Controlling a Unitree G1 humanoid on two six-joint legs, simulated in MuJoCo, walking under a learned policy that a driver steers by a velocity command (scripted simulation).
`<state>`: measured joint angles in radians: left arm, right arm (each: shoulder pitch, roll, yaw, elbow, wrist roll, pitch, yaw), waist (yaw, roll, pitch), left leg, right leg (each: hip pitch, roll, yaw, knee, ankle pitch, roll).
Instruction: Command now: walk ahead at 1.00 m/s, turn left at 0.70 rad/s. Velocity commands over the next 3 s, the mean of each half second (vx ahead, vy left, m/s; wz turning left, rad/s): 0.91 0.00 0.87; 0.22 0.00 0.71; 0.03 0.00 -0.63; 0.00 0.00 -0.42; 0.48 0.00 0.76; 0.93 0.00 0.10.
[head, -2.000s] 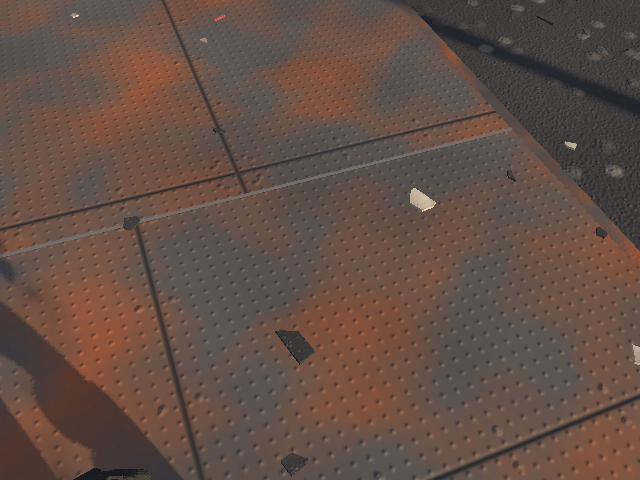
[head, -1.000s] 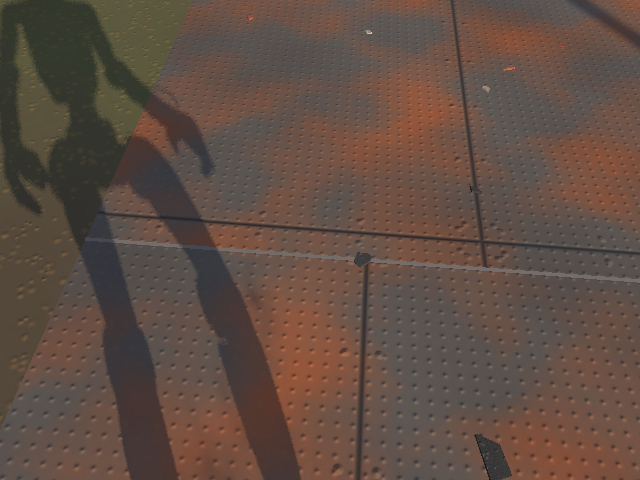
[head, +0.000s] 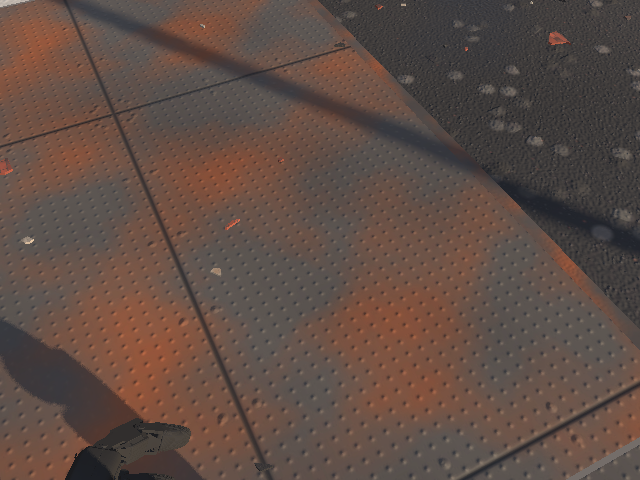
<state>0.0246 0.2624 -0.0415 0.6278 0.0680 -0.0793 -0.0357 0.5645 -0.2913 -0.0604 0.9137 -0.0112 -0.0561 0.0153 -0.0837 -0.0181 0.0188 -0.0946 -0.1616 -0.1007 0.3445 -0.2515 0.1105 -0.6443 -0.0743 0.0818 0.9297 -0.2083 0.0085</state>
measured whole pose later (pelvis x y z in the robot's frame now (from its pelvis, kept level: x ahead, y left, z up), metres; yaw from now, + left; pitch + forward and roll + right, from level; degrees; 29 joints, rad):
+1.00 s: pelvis +0.73 +0.07 -0.02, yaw +47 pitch +1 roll +0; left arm 0.13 0.28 0.03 0.65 0.03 -0.06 0.00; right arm 0.15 -0.28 -0.05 0.64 -0.01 0.01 -0.03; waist -0.01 -0.01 0.01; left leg -0.29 -0.19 -0.23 0.66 -0.36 0.06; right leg -0.44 0.03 0.10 0.56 -0.12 0.01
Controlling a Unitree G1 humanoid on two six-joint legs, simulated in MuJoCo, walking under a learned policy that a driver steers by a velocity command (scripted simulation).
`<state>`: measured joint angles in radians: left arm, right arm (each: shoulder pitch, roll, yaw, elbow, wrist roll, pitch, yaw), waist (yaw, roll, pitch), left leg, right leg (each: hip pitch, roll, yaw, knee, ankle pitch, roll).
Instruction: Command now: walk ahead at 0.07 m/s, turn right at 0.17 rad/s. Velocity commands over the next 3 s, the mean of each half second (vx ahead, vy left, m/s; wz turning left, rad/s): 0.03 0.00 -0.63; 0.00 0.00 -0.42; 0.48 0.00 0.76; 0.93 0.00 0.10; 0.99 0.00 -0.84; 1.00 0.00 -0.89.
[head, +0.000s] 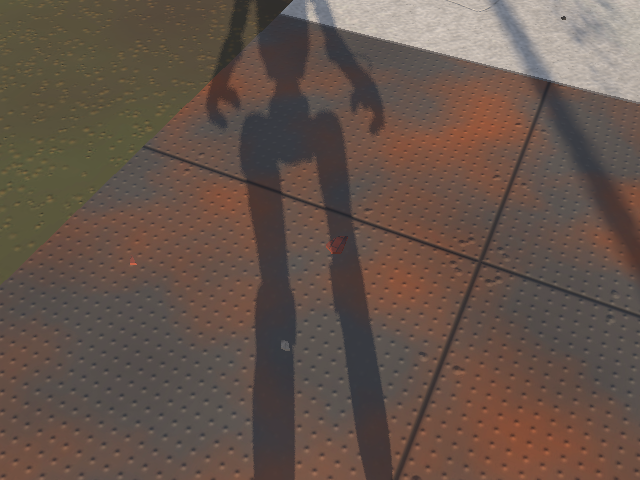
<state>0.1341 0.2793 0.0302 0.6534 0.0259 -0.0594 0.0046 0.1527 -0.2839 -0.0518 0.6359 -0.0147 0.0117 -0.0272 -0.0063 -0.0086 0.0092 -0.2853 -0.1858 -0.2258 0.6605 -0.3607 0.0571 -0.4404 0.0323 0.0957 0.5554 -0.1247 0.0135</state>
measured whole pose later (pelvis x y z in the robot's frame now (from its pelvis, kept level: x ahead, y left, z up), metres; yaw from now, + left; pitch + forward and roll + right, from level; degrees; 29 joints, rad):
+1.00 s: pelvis +0.03 -0.05 +0.02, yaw -33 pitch +1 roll +0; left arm 0.07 0.21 0.02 0.63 0.03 0.02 0.02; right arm 0.26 -0.33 -0.08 0.80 0.03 0.06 -0.03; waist -0.05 0.03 0.05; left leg -0.49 0.07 -0.01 1.10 -0.46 -0.11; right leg -0.25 -0.02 -0.12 0.48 -0.25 -0.04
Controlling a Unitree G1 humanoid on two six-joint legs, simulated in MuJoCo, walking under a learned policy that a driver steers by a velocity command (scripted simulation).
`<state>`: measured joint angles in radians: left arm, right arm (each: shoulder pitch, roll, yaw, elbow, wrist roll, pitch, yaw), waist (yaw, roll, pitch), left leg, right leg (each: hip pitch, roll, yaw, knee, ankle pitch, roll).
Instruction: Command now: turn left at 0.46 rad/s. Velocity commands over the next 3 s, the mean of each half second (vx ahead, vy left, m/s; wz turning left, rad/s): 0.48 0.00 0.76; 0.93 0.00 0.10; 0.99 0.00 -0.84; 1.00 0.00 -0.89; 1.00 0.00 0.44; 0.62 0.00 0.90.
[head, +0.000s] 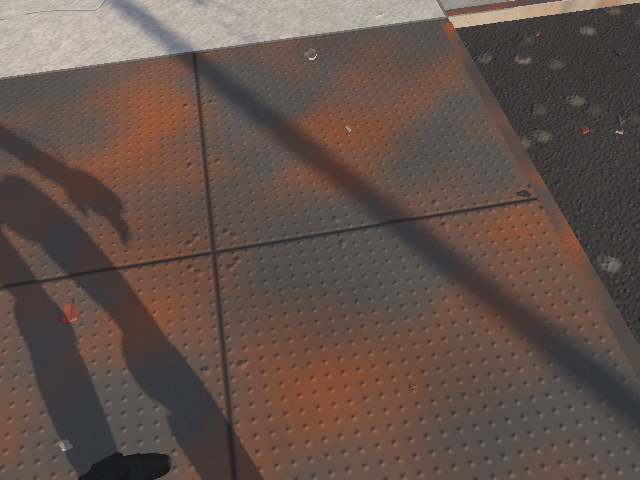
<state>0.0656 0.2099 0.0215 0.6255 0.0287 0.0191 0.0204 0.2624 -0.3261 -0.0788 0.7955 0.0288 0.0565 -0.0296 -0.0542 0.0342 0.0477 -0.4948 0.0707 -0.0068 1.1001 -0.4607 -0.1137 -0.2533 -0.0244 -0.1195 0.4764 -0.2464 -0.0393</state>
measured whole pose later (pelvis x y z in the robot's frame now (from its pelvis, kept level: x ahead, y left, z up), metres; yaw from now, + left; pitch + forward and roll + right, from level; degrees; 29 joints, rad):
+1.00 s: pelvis +0.50 +0.30 +0.00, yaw +26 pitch +1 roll -2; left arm 0.53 0.30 0.06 0.92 0.02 -0.05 -0.02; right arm 0.06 -0.27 0.03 0.66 -0.08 -0.08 0.04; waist 0.08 0.03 0.01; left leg -0.60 0.06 -0.07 1.04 -0.26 0.01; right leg -0.15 0.16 0.07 0.40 -0.25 -0.13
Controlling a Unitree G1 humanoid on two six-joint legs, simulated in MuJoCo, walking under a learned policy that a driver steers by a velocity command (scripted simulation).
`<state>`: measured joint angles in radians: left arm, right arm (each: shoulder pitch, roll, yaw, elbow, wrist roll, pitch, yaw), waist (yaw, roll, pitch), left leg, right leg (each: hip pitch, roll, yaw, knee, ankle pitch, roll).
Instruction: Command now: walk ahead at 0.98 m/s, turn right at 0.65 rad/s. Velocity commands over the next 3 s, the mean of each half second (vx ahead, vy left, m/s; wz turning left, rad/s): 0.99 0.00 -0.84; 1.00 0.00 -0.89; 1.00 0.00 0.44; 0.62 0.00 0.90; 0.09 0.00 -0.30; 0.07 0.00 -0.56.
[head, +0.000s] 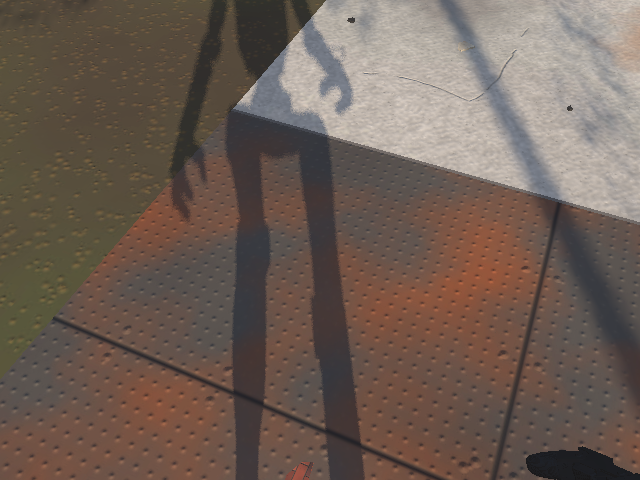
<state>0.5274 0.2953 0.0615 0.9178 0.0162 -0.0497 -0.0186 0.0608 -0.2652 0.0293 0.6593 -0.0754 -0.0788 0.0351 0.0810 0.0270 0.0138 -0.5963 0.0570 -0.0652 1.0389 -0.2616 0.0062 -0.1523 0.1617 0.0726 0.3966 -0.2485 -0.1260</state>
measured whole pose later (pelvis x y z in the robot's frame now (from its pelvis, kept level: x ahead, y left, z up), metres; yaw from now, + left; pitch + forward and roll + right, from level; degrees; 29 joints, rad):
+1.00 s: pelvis +0.87 -0.23 -0.02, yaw -53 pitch +2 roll -1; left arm 0.44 0.35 0.07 0.83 0.00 -0.07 -0.01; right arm 0.03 -0.29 0.02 0.59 -0.04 -0.06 0.02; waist 0.11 -0.01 0.03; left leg -0.61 0.09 -0.04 0.56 0.01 -0.01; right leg 0.12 0.15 0.24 0.32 -0.42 -0.14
